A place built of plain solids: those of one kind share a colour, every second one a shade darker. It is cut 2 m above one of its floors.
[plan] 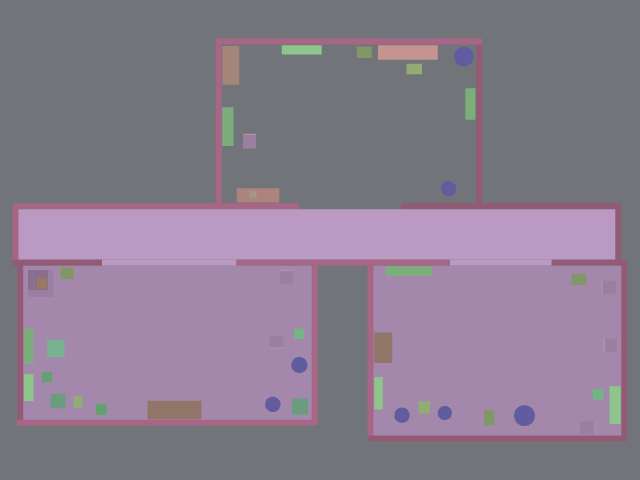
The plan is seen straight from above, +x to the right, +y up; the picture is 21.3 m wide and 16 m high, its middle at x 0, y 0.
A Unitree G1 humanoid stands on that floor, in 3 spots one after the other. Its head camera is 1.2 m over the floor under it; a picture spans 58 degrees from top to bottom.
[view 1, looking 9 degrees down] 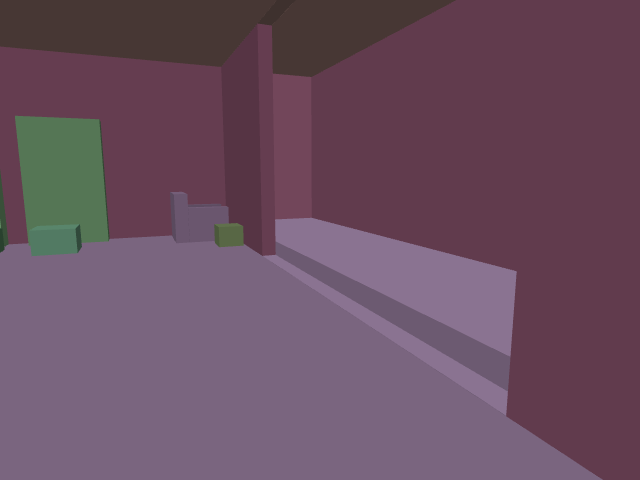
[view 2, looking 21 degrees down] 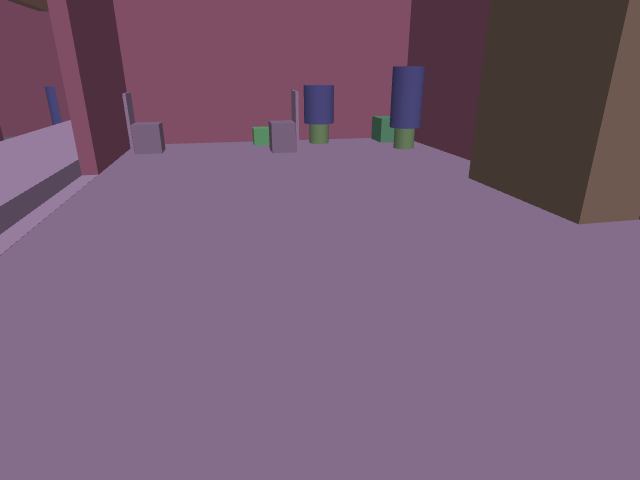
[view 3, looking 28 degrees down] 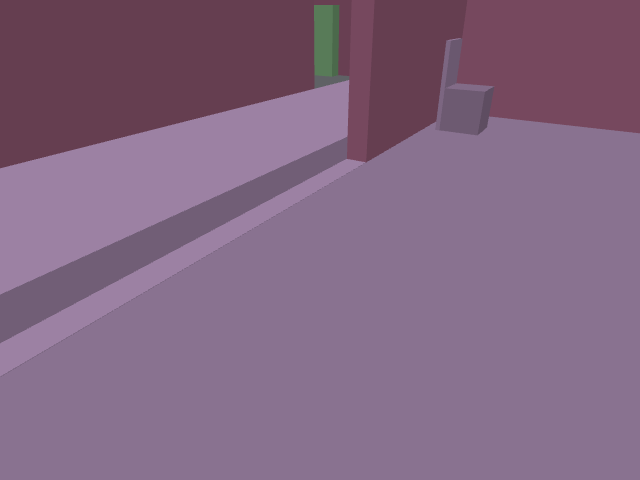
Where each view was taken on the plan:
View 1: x -1.31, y -2.48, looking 157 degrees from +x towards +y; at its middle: floor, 6.39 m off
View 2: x -8.71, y -2.48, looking -12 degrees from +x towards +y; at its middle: floor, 3.35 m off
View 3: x -6.17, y -2.48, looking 32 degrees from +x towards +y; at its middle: floor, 2.56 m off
